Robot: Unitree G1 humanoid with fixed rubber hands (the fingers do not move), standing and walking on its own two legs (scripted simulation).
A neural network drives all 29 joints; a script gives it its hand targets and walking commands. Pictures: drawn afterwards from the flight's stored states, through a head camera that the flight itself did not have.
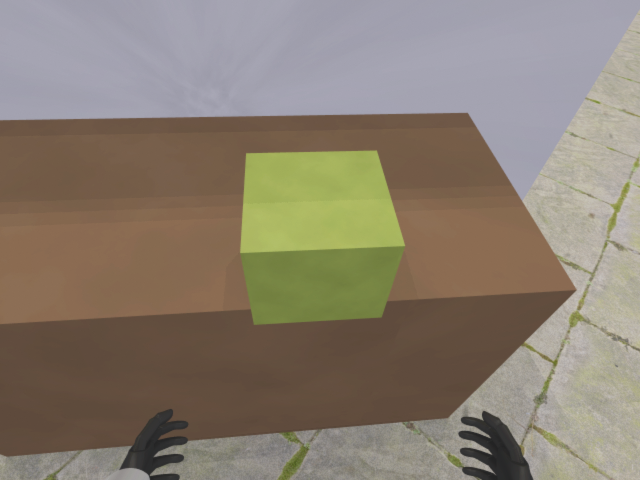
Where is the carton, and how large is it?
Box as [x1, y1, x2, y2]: [240, 151, 404, 324]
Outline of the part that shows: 376,151 246,153 240,254 254,324 381,316 404,244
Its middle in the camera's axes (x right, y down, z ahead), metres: +0.00 -0.01 +0.58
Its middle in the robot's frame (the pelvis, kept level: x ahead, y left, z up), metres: +0.44 +0.05 +0.03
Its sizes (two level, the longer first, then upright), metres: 0.195 0.187 0.173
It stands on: a pedestal, 0.73 m high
